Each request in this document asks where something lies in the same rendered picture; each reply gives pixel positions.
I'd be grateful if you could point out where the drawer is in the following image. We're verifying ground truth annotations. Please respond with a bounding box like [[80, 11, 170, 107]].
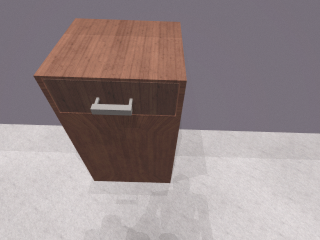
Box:
[[43, 78, 179, 116]]

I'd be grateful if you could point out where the cabinet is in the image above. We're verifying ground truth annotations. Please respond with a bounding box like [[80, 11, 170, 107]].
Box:
[[33, 18, 187, 183]]

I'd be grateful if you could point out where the handle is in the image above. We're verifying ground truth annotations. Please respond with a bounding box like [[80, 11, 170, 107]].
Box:
[[90, 97, 133, 116]]

